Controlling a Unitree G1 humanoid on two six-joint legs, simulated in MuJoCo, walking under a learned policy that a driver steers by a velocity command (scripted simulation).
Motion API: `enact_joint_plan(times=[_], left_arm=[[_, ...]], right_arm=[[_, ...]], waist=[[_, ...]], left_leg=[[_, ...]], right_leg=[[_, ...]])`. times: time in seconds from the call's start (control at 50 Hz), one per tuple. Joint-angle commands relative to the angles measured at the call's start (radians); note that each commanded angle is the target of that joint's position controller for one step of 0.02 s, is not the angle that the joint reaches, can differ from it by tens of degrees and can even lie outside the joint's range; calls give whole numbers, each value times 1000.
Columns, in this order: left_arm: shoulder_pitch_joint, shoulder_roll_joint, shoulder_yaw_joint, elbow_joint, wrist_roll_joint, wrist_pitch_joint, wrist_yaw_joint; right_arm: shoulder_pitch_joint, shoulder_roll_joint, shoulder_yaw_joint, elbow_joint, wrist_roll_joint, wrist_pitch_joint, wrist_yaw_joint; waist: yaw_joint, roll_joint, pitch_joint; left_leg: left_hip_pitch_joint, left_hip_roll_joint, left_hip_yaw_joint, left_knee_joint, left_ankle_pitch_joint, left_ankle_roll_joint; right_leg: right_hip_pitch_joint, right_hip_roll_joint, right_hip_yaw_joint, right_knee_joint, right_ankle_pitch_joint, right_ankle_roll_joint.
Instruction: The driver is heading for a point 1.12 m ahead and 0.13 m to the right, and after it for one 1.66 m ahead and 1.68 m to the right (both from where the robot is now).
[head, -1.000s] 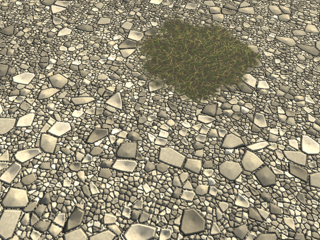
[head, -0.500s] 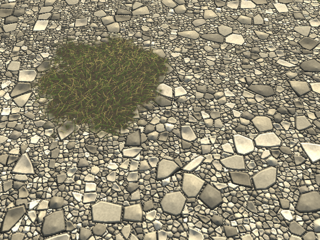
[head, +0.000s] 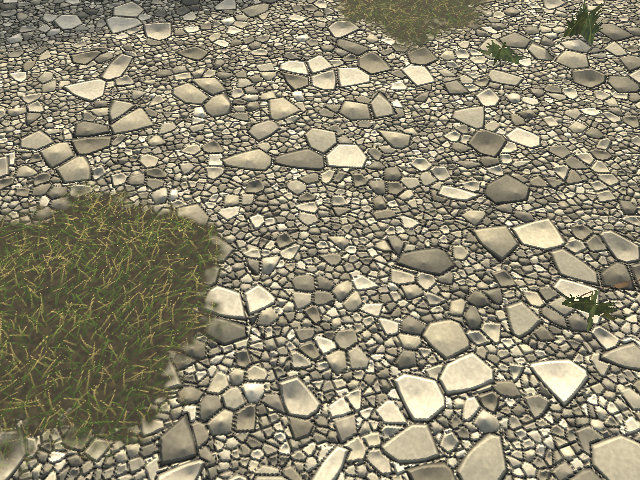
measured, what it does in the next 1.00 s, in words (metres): walks ahead, turning right: right foot, then left foot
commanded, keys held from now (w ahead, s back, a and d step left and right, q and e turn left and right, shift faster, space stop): w+e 0.22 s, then e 0.12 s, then no key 0.66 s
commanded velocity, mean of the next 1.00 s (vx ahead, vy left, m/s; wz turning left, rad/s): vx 0.22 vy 0.00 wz -0.34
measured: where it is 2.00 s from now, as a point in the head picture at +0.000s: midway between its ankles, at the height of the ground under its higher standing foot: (424, 363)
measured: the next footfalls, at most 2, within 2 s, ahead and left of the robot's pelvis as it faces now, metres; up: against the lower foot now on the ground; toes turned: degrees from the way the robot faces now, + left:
right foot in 0.38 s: +0.34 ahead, -0.17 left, +0.00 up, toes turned -15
left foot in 0.78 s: +0.42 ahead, +0.05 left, +0.00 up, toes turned -18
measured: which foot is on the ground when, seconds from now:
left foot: down 0.00-0.38, up 0.40-0.76, down 0.78-1.00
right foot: up 0.00-0.36, down 0.38-1.00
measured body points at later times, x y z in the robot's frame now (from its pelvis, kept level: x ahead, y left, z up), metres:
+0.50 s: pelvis +0.23 -0.07 -0.01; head +0.28 -0.09 +0.44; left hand +0.49 +0.13 -0.09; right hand +0.26 -0.37 -0.13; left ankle +0.18 +0.11 -0.64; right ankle +0.30 -0.16 -0.73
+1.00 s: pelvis +0.33 -0.06 +0.00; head +0.34 -0.06 +0.45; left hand +0.53 +0.14 -0.12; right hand +0.38 -0.34 -0.11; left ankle +0.38 +0.07 -0.73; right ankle +0.30 -0.16 -0.73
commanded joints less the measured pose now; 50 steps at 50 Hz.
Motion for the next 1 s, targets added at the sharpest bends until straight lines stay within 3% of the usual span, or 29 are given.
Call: enact_joint_plan(times=[0.02,0.1,0.2,0.26,0.32,0.34,0.36,0.38,0.4,0.42,0.44,0.46,0.48,0.5,0.54,0.6,0.72,0.76,0.78,0.8,0.82,0.84,0.86,0.92,1.0], left_arm=[[-33,85,31,-101,-5,-5,-7],[-95,48,19,-128,6,3,-11],[-230,23,4,-150,5,-15,-41],[-304,23,3,-183,8,-18,-60],[-233,76,32,-186,19,-14,-71],[-119,113,54,-159,19,-11,-68],[13,159,80,-127,21,-7,-54],[67,239,92,-119,21,2,-26],[-7,287,75,-183,47,-5,-20],[-4,228,62,-192,45,-4,-32],[-46,180,50,-173,37,-7,-37],[-102,134,37,-163,17,-10,-35],[-141,103,24,-159,14,-9,-31],[-170,107,22,-159,24,-7,-30],[-194,120,25,-146,45,-17,-25],[-203,107,21,-117,43,-21,-15],[-196,79,4,-62,49,2,-12],[-204,45,-13,-45,39,5,-16],[-162,19,-23,-27,44,1,-17],[-112,13,-25,-16,59,-4,-17],[-43,-5,-24,-6,53,-5,-15],[-106,28,-22,-3,58,1,-10],[-154,55,-12,-9,51,10,-6],[-159,45,-10,-1,47,29,2],[-155,30,-9,27,39,22,4]], right_arm=[[44,-95,-27,-23,-2,-9,-7],[60,-142,-44,18,3,-17,-10],[82,-179,-50,54,10,1,-18],[104,-207,-56,75,22,21,-23],[93,-251,-69,74,45,43,-36],[78,-253,-71,68,54,49,-39],[84,-225,-59,65,55,47,-40],[140,-123,-26,39,-5,41,-31],[240,-80,3,24,-25,26,-17],[196,-195,-17,36,14,20,-7],[107,-204,-18,18,44,24,-7],[76,-186,-15,25,33,35,-20],[66,-184,-17,34,22,54,-33],[84,-186,-20,39,20,72,-37],[130,-153,-15,54,9,86,-45],[107,-112,-2,54,0,90,-55],[7,-116,-1,42,9,104,-46],[28,-98,3,50,-4,97,-38],[28,-117,2,47,-18,92,-35],[21,-177,-7,31,-23,90,-39],[-31,-187,-10,43,-18,92,-38],[-51,-124,0,38,-10,90,-29],[-45,-102,7,43,-13,86,-24],[-18,-105,10,63,-8,68,-22],[1,-100,13,83,-1,69,-31]], waist=[[-29,157,-17],[-31,115,2],[-80,94,29],[-95,93,60],[-33,147,-14],[32,143,-71],[106,107,-142],[75,-121,-236],[-12,-256,-429],[64,-90,-541],[55,-42,-398],[25,34,-263],[-1,24,-196],[-31,-6,-157],[-62,-26,-160],[-59,-34,-179],[-16,-74,-123],[-49,-55,-103],[-41,-22,-96],[2,77,-94],[69,219,-95],[25,196,-73],[2,166,-50],[-11,127,-47],[-25,76,-74]], left_leg=[[212,281,-290,-285,1,148],[222,296,-151,-331,161,176],[266,263,29,-328,251,135],[317,277,86,-279,405,113],[377,280,127,-87,801,74],[360,263,142,60,858,55],[251,221,159,264,749,14],[-41,140,154,598,-3,-41],[-267,2,-12,921,-566,-90],[-293,38,-148,986,-497,-94],[-358,80,-122,938,-410,-81],[-361,126,-108,837,-340,-82],[-308,147,-107,767,-305,-85],[-224,144,-98,734,-278,-90],[-126,127,-78,664,-226,-102],[-96,124,-84,487,-147,-110],[14,105,-83,203,-68,-92],[127,85,-60,7,32,-64],[186,122,-108,-57,147,-44],[216,215,-194,-65,308,-7],[136,235,-204,-58,169,48],[50,188,-187,-86,-17,39],[25,155,-158,-87,-76,10],[59,122,-118,-50,9,-21],[115,111,-102,-11,123,-16]], right_leg=[[-251,-120,28,5,82,9],[-307,-139,15,-121,191,33],[-253,-122,-60,-405,424,20],[-216,-94,-116,-525,408,-1],[-66,-10,-181,-578,291,-51],[70,28,-193,-628,310,-79],[297,44,-165,-709,452,-119],[598,-170,103,-649,871,-192],[793,-427,547,-649,1209,-414],[780,-435,517,-719,1084,-447],[659,-371,392,-751,895,-391],[506,-303,286,-773,776,-317],[369,-264,230,-801,738,-282],[243,-238,184,-832,740,-269],[138,-217,119,-861,809,-271],[145,-198,69,-860,810,-256],[124,-192,109,-877,371,-219],[100,-160,107,-832,250,-167],[81,-122,100,-804,195,-114],[59,-53,53,-729,103,-64],[101,2,-18,-738,58,-30],[175,-5,-26,-735,118,-9],[184,-9,-20,-727,149,-16],[186,-31,8,-732,235,-35],[203,-35,7,-719,334,-32]])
